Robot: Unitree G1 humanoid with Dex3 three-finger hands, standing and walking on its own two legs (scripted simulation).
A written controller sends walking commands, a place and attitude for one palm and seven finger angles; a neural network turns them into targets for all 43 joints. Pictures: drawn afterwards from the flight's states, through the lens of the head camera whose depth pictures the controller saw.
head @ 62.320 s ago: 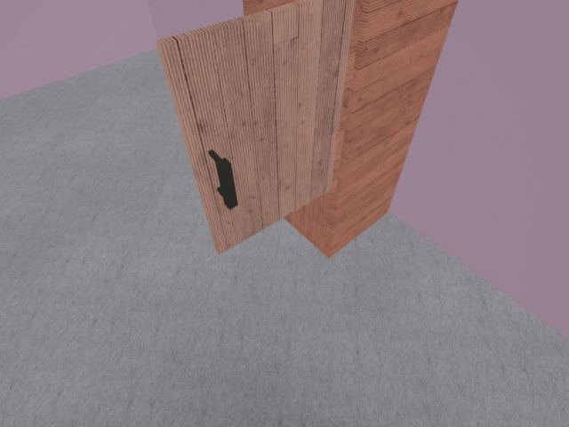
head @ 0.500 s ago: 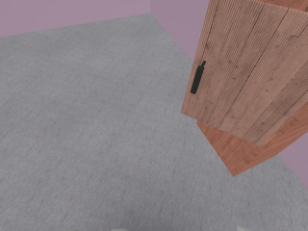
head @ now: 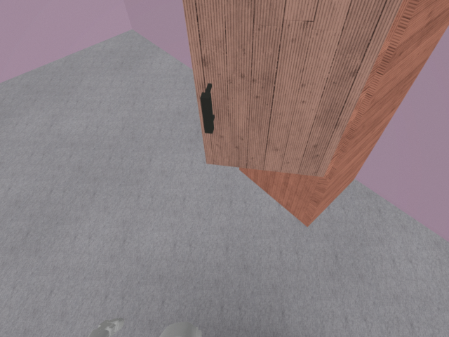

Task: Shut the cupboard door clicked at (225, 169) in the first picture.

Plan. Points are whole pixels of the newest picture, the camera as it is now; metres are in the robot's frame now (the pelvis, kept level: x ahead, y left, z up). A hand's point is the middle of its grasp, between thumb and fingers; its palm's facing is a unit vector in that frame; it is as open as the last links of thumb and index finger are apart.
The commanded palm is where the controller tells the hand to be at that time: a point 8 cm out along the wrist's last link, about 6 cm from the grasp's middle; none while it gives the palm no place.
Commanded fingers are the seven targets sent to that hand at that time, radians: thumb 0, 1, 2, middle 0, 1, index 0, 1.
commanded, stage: turn to face it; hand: left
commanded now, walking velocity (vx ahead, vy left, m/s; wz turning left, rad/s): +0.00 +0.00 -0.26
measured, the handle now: (209, 108) +0.68 +0.07 -0.04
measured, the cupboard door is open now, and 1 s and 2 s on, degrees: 38 38 38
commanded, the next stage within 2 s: take the last steps up to it in 0.10 s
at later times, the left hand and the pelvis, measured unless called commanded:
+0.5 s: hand out of the picture +0.12 +0.20 -0.16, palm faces -0.15 -0.97 -0.17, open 7.4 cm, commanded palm none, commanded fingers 0.00 0.90 0.90 -0.20 -0.30 -0.20 -0.30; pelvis +0.04 +0.01 +0.02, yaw -8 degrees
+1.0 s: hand out of the picture +0.14 +0.12 -0.18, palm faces -0.09 -0.98 -0.15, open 7.3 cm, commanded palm none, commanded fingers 0.00 0.90 0.90 -0.20 -0.30 -0.20 -0.30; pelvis +0.15 -0.05 +0.00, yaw -8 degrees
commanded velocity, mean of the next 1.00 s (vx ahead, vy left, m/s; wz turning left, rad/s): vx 0.13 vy -0.03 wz -0.09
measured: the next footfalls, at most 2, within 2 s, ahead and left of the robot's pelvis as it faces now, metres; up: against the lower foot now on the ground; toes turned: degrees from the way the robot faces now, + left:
left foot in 0.22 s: +0.07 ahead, +0.13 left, +0.00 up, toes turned +0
right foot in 0.64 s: +0.09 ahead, -0.14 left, +0.00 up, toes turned -13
